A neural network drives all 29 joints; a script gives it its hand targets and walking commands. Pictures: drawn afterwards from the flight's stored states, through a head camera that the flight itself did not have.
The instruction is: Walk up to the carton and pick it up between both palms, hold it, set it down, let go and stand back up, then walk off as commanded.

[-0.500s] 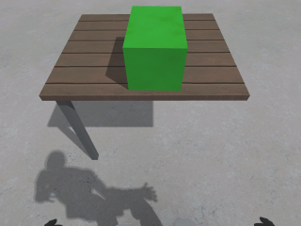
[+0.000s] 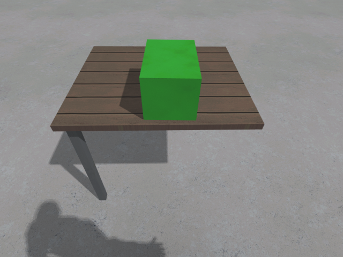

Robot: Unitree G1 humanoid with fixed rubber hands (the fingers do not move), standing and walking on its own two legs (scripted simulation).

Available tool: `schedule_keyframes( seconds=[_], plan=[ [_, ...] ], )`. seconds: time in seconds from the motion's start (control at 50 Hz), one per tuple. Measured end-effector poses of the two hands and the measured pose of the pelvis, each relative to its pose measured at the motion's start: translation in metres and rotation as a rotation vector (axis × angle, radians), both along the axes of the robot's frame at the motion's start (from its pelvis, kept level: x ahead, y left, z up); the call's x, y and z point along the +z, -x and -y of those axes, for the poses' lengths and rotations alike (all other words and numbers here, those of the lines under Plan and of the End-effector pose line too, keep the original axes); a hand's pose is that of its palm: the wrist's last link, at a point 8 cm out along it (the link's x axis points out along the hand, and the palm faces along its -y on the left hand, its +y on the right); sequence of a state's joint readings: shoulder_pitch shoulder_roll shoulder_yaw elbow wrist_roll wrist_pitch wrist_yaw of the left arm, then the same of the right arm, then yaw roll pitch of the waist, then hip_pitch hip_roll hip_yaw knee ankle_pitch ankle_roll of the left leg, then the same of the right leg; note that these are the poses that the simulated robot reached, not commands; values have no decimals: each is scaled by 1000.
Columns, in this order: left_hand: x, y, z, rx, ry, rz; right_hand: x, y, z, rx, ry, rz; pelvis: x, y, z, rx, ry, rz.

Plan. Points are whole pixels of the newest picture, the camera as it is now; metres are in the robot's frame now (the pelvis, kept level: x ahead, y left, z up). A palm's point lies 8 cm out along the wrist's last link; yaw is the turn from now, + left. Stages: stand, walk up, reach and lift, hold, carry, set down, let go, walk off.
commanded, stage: walk off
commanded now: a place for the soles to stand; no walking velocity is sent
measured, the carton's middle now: (170, 77) +0.80 -0.02 +0.00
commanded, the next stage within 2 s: stand in 0.24 s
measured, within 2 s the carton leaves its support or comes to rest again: neither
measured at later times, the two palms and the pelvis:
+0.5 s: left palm out of the picture +0.08 +0.28 -0.12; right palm out of the picture +0.07 -0.30 -0.12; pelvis +0.02 +0.00 +0.01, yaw +0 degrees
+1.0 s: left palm out of the picture +0.14 +0.28 -0.11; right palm out of the picture +0.14 -0.30 -0.11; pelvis +0.06 -0.01 +0.01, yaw +1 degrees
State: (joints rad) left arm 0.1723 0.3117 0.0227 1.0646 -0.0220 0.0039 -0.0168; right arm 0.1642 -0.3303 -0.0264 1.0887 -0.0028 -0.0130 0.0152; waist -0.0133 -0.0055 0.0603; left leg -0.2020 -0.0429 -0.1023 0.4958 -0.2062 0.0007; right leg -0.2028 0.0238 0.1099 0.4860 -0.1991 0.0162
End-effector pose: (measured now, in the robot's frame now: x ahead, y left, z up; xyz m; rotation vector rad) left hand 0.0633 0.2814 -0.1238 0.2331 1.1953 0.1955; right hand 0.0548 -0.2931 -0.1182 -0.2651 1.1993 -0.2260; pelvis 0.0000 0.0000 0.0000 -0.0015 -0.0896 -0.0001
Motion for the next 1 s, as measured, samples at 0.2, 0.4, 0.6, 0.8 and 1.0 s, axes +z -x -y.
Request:
schedule_keyframes(
  seconds=[0.2,0.4,0.6,0.8,1.0],
  plan=[
    [3,-18,3,-16,7,15,4,-2,-7,0,-13,-12,5,-3,1,-9,-3,-10],
    [5,-21,2,-40,-20,-22,1,-11,2,-4,-6,-48,6,-12,3,-6,-5,-35],
    [8,-23,-7,-15,-47,-88,0,-30,7,7,7,-88,8,-29,4,-2,-7,-44],
    [11,-48,-4,-17,-54,-73,1,-67,4,35,-3,-56,9,-45,6,6,-6,-49],
    [13,-75,4,-18,-42,-21,5,-89,6,44,3,-23,11,-57,9,13,-5,-48]
  ],
)
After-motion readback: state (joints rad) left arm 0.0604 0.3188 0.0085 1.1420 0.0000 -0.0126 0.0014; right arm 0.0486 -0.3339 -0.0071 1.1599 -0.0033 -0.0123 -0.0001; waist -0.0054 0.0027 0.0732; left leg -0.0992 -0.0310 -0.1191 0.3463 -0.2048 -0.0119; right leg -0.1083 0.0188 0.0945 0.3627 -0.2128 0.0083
